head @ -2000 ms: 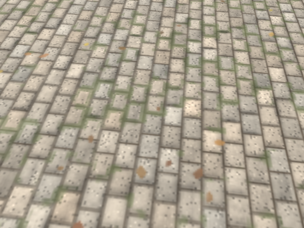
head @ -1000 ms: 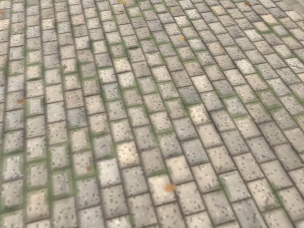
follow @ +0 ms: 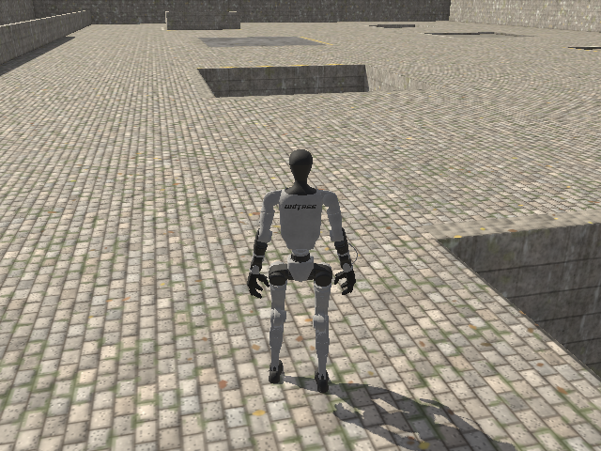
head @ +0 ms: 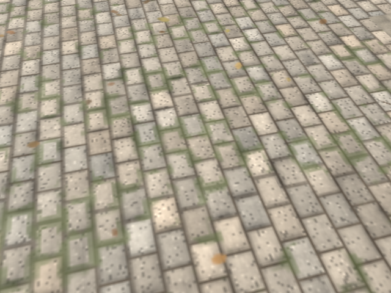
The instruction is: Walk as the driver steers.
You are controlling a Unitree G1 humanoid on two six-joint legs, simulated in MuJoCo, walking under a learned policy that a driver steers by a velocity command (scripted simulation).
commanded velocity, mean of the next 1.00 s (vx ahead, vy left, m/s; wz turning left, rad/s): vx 0.07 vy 0.00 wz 0.00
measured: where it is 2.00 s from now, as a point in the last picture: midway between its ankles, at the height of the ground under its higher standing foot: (203, 275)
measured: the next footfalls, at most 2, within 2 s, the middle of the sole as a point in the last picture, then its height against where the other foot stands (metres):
right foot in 1.40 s outside the picture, level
left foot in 1.96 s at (172, 225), level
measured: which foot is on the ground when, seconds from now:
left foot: down 0.00-1.00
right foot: down 0.00-0.94, up 0.96-1.00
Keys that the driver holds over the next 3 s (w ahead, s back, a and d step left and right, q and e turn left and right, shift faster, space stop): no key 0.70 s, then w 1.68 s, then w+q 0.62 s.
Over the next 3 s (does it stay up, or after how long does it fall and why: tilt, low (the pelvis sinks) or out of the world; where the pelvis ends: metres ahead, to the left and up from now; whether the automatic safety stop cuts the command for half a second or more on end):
stays up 1.15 0.00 0.00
